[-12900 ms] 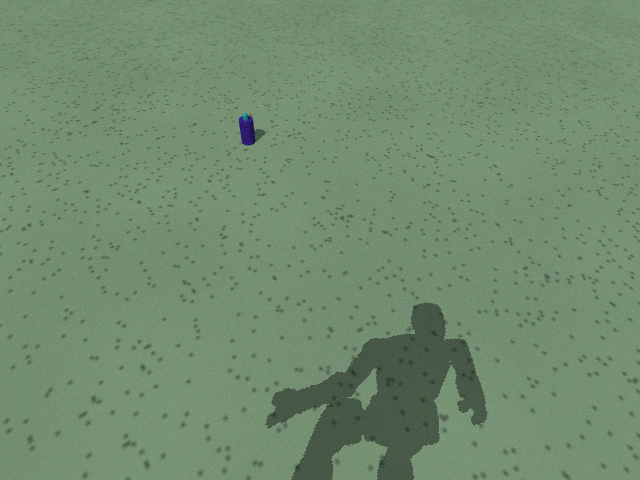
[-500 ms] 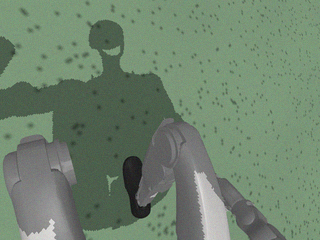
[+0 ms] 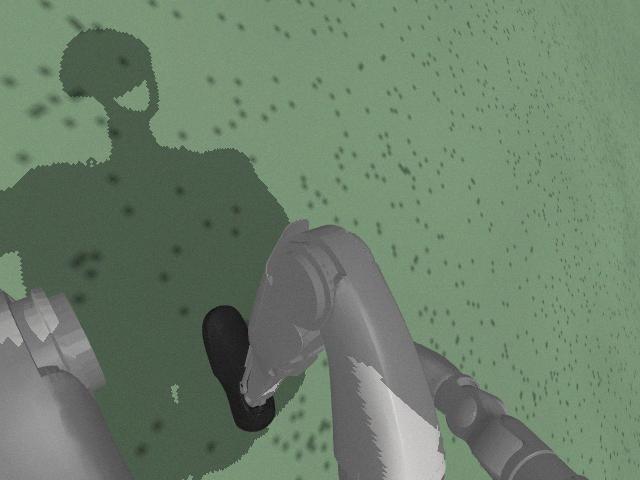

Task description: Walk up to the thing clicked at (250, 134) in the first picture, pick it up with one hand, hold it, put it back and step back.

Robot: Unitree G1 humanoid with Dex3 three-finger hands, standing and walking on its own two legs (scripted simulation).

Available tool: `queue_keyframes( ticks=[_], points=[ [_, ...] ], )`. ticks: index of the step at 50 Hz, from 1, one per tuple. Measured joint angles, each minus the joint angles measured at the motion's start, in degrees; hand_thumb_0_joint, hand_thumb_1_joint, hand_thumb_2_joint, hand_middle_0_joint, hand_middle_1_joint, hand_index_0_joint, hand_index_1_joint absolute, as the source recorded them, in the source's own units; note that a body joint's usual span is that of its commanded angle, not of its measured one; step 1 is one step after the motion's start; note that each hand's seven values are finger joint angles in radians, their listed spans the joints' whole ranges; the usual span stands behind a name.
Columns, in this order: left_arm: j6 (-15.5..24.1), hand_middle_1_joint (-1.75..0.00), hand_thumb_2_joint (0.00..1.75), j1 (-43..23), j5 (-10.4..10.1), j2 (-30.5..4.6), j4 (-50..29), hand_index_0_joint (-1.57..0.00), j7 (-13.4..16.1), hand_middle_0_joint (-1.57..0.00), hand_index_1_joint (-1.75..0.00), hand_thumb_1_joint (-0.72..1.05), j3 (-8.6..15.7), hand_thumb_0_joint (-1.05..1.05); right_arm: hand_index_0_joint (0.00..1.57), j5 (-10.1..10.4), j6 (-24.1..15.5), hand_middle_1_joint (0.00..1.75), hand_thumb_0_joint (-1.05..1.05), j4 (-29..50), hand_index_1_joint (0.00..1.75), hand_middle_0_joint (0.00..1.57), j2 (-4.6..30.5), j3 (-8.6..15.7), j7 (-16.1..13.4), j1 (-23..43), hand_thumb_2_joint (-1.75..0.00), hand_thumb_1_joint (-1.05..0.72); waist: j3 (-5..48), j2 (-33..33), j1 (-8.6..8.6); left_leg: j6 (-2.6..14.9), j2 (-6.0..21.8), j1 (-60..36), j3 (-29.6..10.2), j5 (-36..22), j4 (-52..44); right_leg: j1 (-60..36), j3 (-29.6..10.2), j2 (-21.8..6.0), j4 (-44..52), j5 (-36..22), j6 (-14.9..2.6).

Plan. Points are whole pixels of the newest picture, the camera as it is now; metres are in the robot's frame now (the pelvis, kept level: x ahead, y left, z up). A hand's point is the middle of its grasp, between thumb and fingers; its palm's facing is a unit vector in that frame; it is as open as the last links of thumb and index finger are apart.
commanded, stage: close in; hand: left
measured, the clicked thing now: out of the picture +0.48 +0.36 -0.21
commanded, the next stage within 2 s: close in 0.22 s
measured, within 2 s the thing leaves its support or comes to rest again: leaves its support in 1.44 s
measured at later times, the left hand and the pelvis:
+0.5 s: hand out of the picture +0.44 +0.35 -0.18, palm faces +0.48 -0.87 +0.00, open 15.8 cm; pelvis +0.00 +0.00 +0.00, yaw -1 degrees
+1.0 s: hand out of the picture +0.45 +0.35 -0.17, palm faces +0.49 -0.87 -0.03, open 8.9 cm; pelvis +0.00 +0.00 +0.00, yaw -1 degrees
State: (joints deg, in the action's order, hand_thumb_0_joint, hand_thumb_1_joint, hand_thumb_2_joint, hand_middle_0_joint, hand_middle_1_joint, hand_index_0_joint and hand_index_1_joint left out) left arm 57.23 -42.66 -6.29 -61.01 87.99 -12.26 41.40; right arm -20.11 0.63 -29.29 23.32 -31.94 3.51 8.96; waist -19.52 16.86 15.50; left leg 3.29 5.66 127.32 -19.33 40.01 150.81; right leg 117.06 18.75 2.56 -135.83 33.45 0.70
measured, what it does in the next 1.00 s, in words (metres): stands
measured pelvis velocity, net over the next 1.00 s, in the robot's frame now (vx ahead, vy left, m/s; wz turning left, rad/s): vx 0.00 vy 0.00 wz -0.02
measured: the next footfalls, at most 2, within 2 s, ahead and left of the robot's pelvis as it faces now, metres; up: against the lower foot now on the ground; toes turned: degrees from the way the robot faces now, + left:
none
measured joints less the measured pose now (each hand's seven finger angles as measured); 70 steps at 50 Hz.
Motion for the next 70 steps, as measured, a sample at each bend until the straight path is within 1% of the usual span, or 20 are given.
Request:
queue_keyframes(
  ticks=[5, 8, 10, 13, 20, 31, 36, 43, 47, 55, 62, 67, 70],
  points=[
    [0.2, -0.07, 0.06, 0.7, -2.1, 0.6, 0.7, -0.05, 0.6, -0.06, -0.08, -0.60, -2.9, -0.02, 0.20, -0.2, 0.6, 0.30, 0.00, -0.1, 0.30, 0.21, 0.6, -0.3, 0.3, 0.1, -0.91, -0.94, -0.1, -0.7, -0.13, 0.56, 0.2, 0.5, 0.1, -0.3, 0.4, 0.4, -0.1, 0.3, -0.1, -0.4, 0.52],
    [0.5, -0.07, 0.07, 1.0, -2.8, 1.7, 1.2, -0.05, 1.3, -0.05, -0.08, -0.61, -4.3, -0.02, 0.20, -0.1, 0.6, 0.30, 0.00, -0.2, 0.30, 0.21, 0.4, -0.7, 0.6, -0.1, -0.91, -0.94, 0.4, -0.5, -0.25, 0.46, 0.3, 0.4, -0.2, 0.0, 0.6, 0.4, 0.0, 0.4, -0.2, -0.4, 0.51],
    [1.0, -0.07, 0.07, 1.1, -2.9, 2.4, 1.3, -0.05, 1.9, -0.05, -0.08, -0.60, -4.8, -0.02, 0.20, -0.1, 0.5, 0.30, 0.00, 0.0, 0.30, 0.21, 0.2, -1.0, 0.8, -0.2, -0.91, -0.94, 0.7, -0.2, -0.33, 0.28, 0.2, 0.2, -0.5, 0.3, 0.7, 0.2, 0.3, 0.4, -0.2, -0.2, 0.42],
    [1.8, -0.07, 0.09, 1.1, -2.4, 3.4, 1.0, -0.04, 2.9, -0.05, -0.08, -0.59, -5.4, -0.01, 0.20, -0.2, 0.4, 0.30, 0.00, 0.2, 0.30, 0.21, 0.0, -1.2, 1.0, -0.1, -0.91, -0.93, 0.8, 0.4, -0.59, -0.04, 0.1, -0.1, -1.0, 0.7, 0.9, -0.1, 0.6, 0.5, -0.2, 0.0, 0.32],
    [3.4, -0.08, 0.13, 1.1, -1.0, 3.9, -1.0, -0.06, 5.6, -0.07, -0.09, -0.51, -5.4, -0.02, 0.20, -1.0, 0.8, 0.30, 0.00, 0.2, 0.30, 0.21, -0.5, -1.2, 1.2, 1.2, -0.91, -0.92, -0.1, 1.2, -1.02, -0.32, -0.3, -0.5, -1.7, 1.2, 1.3, -0.9, 1.1, 0.4, -0.2, 0.7, 0.37],
    [2.6, -0.31, 0.37, -1.0, -0.1, 2.9, -0.2, -0.31, 8.2, -0.32, -0.32, -0.18, -8.3, -0.01, 0.20, -1.2, 2.0, 0.30, 0.00, -0.2, 0.30, 0.21, -1.2, -1.1, 1.6, 2.2, -0.90, -0.90, 0.1, 0.4, -0.81, -0.03, -0.5, 0.0, -1.4, 1.3, 1.0, -0.7, 0.9, 0.4, 0.1, 1.0, 0.63],
    [2.3, -0.41, 0.46, -2.0, 0.3, 2.7, 0.7, -0.41, 9.2, -0.42, -0.42, -0.05, -8.9, -0.01, 0.20, -1.1, 2.4, 0.30, 0.00, 0.1, 0.30, 0.21, -1.5, -1.6, 1.8, 1.9, -0.90, -0.89, 0.5, 0.5, -0.55, -0.39, -0.5, -0.2, -1.7, 1.2, 0.7, -0.7, 1.1, 0.4, 0.3, 0.8, 0.34],
    [2.3, -0.57, 0.60, -2.3, 1.2, 2.0, 0.9, -0.56, 9.7, -0.55, -0.58, 0.10, -9.3, -0.01, 0.20, -1.0, 2.8, 0.30, 0.00, -0.1, 0.30, 0.21, -1.4, -1.9, 1.8, 1.6, -0.90, -0.88, 0.5, 0.2, -0.41, -0.50, -0.4, -0.1, -1.8, 0.9, 0.4, -0.4, 1.2, 0.5, 0.6, 0.4, 0.24],
    [2.0, -0.62, 0.64, -2.6, 1.3, 1.6, 1.3, -0.65, 9.8, -0.54, -0.67, 0.07, -9.4, -0.01, 0.20, -0.8, 2.9, 0.30, 0.00, -0.3, 0.30, 0.21, -1.4, -2.0, 1.8, 1.4, -0.90, -0.88, 0.7, 0.2, -0.25, -0.50, -0.4, 0.0, -1.9, 0.9, 0.3, -0.4, 1.3, 0.6, 0.9, 0.3, 0.27],
    [1.7, -0.78, 0.77, -3.2, 1.8, 1.1, 1.2, -0.87, 10.5, -0.54, -0.93, -0.04, -9.7, -0.02, 0.20, -0.7, 3.0, 0.30, 0.00, -0.6, 0.30, 0.21, -1.3, -1.9, 1.6, 0.9, -0.90, -0.87, 0.8, 0.2, 0.02, -0.39, -0.5, 0.1, -1.9, 1.1, 0.0, -0.5, 1.3, 0.6, 1.3, 0.6, 0.43],
    [0.1, -0.96, 0.91, -4.1, 2.3, 0.7, -0.3, -0.92, 10.7, -0.56, -1.06, -0.19, -9.7, -0.03, 0.20, -0.6, 3.1, 0.30, 0.00, -0.8, 0.30, 0.21, -1.5, -1.4, 1.6, 0.8, -0.90, -0.88, 0.8, 0.2, 0.01, -0.28, -0.4, 0.1, -1.5, 1.5, -0.3, -0.5, 1.0, 0.6, 1.5, 1.0, 0.56],
    [-2.1, -1.05, 0.98, -4.5, 2.7, 1.4, -2.8, -0.95, 10.6, -0.57, -1.13, -0.27, -8.8, -0.05, 0.20, -0.4, 3.4, 0.30, 0.00, -0.9, 0.30, 0.21, -1.7, -0.4, 1.7, 0.4, -0.90, -0.89, 0.7, 0.3, -0.30, -0.36, -0.5, 0.2, -1.1, 1.5, -0.6, -0.3, 0.8, 0.5, 1.5, 1.3, 0.42],
    [-3.9, -1.09, 1.01, -4.1, 3.2, 2.4, -5.5, -0.98, 10.3, -0.59, -1.18, -0.31, -8.0, -0.06, 0.20, -0.4, 3.5, 0.30, 0.00, -1.0, 0.30, 0.21, -1.9, 0.5, 1.8, 0.0, -0.90, -0.89, 0.7, 0.0, -0.62, -0.44, -0.6, 0.3, -0.8, 1.4, -0.9, -0.1, 0.5, 0.3, 1.5, 1.4, 0.29]
  ],
)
